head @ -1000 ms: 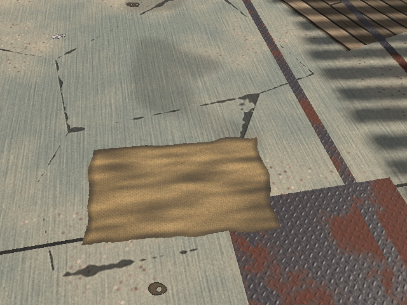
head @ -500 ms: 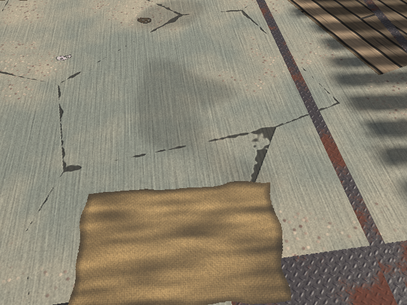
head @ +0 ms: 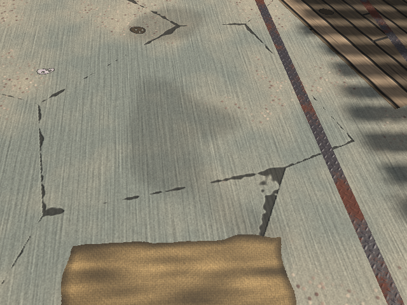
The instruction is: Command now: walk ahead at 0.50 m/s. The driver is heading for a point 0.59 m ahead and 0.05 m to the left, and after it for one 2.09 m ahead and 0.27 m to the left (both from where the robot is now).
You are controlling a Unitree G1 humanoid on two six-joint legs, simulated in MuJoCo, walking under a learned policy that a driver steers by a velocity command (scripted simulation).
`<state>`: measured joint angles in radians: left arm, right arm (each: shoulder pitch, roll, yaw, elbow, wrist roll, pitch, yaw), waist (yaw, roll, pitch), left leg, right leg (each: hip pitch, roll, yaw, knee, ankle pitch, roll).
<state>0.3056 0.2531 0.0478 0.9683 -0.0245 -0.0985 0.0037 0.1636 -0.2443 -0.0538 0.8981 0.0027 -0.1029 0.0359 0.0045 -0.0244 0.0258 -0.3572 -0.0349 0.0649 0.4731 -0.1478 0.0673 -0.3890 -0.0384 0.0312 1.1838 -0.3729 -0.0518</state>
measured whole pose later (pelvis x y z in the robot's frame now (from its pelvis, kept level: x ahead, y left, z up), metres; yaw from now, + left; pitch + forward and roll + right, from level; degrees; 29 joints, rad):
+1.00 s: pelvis +0.54 -0.02 -0.01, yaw +10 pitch +2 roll -2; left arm 0.33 0.25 0.07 0.99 0.00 -0.06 0.02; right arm 0.06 -0.23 -0.06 0.83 0.02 -0.05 0.06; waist 0.05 0.02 0.02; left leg -0.57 0.03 0.05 0.59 -0.08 0.10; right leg 0.12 -0.01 -0.22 0.29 -0.42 0.02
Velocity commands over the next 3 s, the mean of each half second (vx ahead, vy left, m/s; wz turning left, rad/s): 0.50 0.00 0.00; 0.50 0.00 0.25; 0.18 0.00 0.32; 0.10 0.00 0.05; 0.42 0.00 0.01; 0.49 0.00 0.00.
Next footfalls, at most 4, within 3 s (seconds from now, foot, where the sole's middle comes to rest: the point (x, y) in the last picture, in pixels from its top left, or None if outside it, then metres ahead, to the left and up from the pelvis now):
0.44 right None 0.42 -0.15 -0.77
1.02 left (178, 236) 0.71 0.10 -0.77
1.50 right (230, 201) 0.86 -0.09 -0.77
2.50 left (146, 154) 1.08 0.26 -0.77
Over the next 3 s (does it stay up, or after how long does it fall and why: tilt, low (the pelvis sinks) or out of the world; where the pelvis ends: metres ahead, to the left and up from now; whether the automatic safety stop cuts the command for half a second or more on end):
stays up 1.20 0.17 0.00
